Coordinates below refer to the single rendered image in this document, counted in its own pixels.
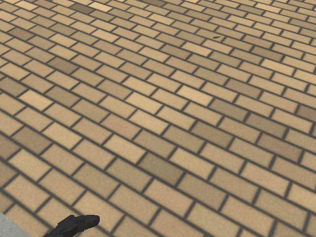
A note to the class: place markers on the left robot hand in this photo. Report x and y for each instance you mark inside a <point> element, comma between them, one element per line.
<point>71,225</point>

